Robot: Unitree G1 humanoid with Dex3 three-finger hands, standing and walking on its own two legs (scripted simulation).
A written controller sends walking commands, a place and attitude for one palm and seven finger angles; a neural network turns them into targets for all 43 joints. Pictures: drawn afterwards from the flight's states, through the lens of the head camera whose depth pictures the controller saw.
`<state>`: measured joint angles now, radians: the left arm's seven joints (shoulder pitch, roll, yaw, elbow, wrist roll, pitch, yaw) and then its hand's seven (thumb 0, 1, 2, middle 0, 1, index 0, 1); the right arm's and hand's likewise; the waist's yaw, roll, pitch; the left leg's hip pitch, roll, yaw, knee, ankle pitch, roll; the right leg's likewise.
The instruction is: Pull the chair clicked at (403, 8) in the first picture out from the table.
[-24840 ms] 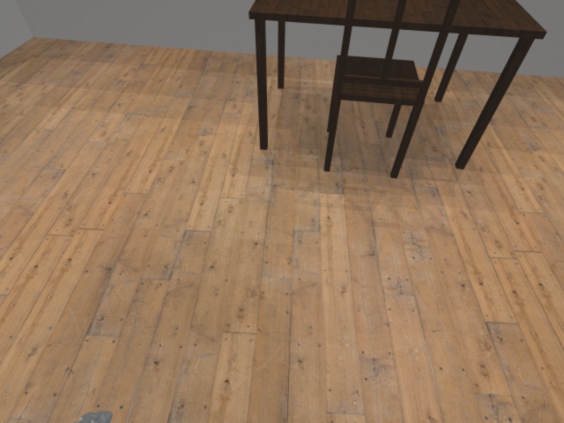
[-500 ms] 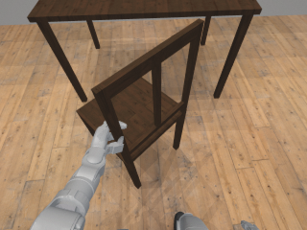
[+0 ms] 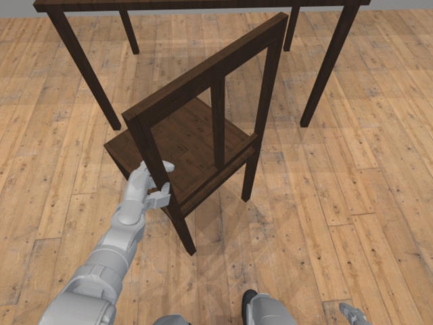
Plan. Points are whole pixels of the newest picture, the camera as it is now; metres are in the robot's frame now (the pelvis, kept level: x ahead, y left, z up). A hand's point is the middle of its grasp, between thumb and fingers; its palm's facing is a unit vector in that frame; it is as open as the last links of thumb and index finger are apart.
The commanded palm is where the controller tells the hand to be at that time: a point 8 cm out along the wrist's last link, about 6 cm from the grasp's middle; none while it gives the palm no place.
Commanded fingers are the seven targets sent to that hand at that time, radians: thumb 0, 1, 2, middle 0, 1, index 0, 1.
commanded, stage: step backward, pulling the chair out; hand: left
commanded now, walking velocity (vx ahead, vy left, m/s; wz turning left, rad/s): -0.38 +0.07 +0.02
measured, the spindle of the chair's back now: (218, 130) +0.53 +0.00 -0.05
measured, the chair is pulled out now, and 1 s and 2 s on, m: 0.51 0.55 0.63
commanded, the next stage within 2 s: none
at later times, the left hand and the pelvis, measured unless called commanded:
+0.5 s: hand (163, 200) +0.35 +0.12 -0.05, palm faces -0.08 -0.96 -0.28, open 6.3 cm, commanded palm +0.33 +0.16 -0.03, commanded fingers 0.00 0.90 0.90 -0.50 -1.45 -0.50 -1.45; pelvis -0.02 +0.01 +0.00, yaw +0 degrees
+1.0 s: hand (161, 211) +0.33 +0.12 -0.04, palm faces -0.09 -0.96 -0.26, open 6.3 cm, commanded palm +0.31 +0.16 -0.03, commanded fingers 0.00 0.90 0.90 -0.50 -1.45 -0.50 -1.45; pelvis -0.05 +0.01 +0.01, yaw -1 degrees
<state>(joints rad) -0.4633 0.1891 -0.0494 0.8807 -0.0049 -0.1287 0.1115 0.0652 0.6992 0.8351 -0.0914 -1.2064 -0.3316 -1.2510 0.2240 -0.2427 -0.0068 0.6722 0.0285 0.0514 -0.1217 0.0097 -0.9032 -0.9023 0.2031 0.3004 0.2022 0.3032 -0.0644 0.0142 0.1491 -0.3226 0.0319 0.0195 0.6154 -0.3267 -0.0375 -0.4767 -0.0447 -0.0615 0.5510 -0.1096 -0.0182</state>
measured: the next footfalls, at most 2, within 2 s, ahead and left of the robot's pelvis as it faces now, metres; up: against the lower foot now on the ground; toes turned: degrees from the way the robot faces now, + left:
left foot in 0.92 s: -0.08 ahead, +0.14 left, +0.00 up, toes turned +1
